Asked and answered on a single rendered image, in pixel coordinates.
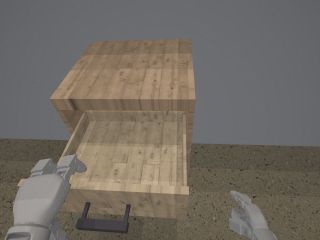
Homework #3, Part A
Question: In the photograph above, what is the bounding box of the robot right hand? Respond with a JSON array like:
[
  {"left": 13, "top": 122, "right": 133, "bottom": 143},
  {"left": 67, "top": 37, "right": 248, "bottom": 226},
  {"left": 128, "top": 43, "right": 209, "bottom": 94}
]
[{"left": 229, "top": 190, "right": 269, "bottom": 240}]

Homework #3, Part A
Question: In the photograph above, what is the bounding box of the handle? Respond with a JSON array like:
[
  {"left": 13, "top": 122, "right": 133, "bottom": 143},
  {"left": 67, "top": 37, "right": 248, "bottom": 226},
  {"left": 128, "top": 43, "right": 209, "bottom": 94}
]
[{"left": 75, "top": 202, "right": 131, "bottom": 234}]

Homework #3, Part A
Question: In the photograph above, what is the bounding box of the robot left hand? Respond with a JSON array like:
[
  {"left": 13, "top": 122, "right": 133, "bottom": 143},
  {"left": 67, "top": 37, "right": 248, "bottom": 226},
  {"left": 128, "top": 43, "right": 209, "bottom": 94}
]
[{"left": 13, "top": 154, "right": 87, "bottom": 240}]

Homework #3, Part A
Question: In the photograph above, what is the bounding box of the right robot forearm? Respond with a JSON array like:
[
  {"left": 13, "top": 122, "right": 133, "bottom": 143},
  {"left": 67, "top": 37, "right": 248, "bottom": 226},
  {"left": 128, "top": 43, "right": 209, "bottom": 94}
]
[{"left": 251, "top": 228, "right": 277, "bottom": 240}]

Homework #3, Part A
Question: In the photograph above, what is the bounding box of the cabinet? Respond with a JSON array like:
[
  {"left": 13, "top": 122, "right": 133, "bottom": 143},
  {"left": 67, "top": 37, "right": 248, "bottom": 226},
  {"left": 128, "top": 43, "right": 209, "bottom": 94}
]
[{"left": 50, "top": 38, "right": 196, "bottom": 186}]

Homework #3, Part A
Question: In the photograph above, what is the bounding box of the left robot forearm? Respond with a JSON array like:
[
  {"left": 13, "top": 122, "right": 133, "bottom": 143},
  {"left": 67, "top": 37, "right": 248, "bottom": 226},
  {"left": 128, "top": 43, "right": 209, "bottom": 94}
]
[{"left": 4, "top": 223, "right": 51, "bottom": 240}]

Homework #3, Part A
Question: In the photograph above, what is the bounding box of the drawer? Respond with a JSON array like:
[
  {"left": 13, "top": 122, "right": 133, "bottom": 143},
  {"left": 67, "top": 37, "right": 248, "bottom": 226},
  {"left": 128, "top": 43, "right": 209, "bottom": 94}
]
[{"left": 17, "top": 110, "right": 189, "bottom": 219}]

